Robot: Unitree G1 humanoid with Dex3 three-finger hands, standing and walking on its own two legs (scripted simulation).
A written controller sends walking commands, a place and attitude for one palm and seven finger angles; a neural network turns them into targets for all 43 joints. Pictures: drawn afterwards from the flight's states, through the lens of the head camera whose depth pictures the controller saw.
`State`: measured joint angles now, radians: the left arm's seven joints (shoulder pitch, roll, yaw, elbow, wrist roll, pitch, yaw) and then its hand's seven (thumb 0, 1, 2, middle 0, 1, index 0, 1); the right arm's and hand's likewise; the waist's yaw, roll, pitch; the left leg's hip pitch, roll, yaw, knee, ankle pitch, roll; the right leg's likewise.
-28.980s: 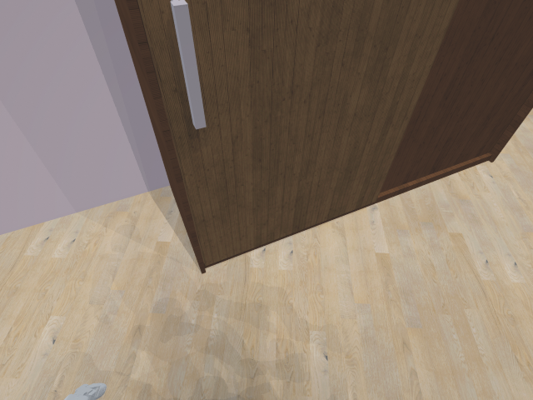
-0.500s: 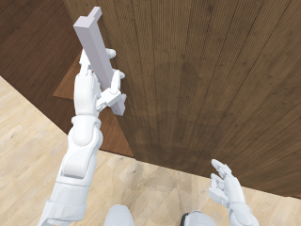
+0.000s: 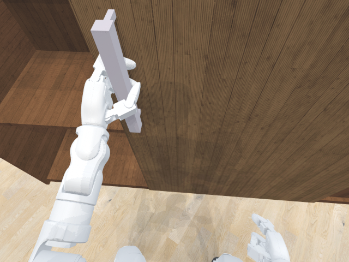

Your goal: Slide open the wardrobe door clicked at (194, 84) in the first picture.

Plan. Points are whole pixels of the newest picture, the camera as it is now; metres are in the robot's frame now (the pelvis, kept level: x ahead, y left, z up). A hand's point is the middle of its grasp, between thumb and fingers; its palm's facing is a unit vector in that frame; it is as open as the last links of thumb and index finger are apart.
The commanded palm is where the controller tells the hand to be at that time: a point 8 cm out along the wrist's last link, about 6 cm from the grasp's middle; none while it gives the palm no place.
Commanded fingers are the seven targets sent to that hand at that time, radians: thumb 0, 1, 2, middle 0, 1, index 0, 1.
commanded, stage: step sideways, sliding the door along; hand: left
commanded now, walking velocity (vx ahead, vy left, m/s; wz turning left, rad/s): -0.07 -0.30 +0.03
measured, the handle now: (125, 83) +0.42 +0.16 +0.15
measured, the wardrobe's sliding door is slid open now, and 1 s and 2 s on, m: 0.60 0.62 0.62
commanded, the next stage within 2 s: stop walking and hold the door there in 0.30 s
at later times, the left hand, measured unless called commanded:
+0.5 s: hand (146, 99) +0.38 +0.11 +0.16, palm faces +0.37 -0.91 -0.16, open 6.5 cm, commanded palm +0.34 +0.14 +0.14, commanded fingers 0.00 0.90 0.90 -0.45 -1.40 -0.45 -1.40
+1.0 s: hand (147, 97) +0.38 +0.11 +0.16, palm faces +0.48 -0.86 -0.18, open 6.3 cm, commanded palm +0.34 +0.13 +0.14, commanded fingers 0.00 0.90 0.90 -0.45 -1.40 -0.45 -1.40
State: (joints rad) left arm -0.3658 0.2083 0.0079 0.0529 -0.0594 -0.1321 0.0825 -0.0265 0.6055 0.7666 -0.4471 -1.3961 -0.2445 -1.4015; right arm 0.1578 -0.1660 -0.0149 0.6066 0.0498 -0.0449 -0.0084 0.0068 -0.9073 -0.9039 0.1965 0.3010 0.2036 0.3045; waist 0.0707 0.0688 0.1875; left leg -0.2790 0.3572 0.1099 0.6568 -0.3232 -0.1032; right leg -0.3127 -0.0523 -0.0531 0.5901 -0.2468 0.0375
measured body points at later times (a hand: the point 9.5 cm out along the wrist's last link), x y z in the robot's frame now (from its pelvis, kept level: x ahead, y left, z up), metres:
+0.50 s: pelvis -0.03 -0.16 +0.02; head +0.05 -0.13 +0.46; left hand +0.35 +0.15 +0.17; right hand +0.15 -0.36 -0.09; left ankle -0.02 +0.03 -0.72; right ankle +0.00 -0.36 -0.67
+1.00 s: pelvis -0.03 -0.20 +0.02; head -0.01 -0.19 +0.47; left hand +0.35 +0.15 +0.17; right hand +0.07 -0.47 -0.08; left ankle +0.03 -0.11 -0.72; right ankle -0.05 -0.32 -0.68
